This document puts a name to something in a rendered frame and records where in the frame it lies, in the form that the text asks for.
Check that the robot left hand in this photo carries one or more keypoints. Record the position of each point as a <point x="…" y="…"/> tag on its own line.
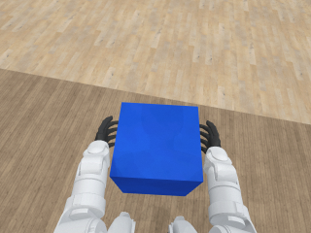
<point x="104" y="131"/>

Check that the left robot thigh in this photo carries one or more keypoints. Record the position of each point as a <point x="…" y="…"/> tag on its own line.
<point x="122" y="224"/>

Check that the right robot forearm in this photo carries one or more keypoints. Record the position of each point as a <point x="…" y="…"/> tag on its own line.
<point x="226" y="204"/>

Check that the right robot shin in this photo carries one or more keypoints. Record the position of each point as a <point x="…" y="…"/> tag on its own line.
<point x="179" y="218"/>

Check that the carton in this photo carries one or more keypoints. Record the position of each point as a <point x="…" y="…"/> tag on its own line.
<point x="157" y="150"/>

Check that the left robot forearm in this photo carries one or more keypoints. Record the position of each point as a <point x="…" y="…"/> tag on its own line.
<point x="87" y="197"/>

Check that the robot left upper arm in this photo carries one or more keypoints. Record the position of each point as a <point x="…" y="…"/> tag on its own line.
<point x="86" y="225"/>

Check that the robot right hand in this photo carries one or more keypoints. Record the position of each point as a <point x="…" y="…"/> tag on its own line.
<point x="213" y="137"/>

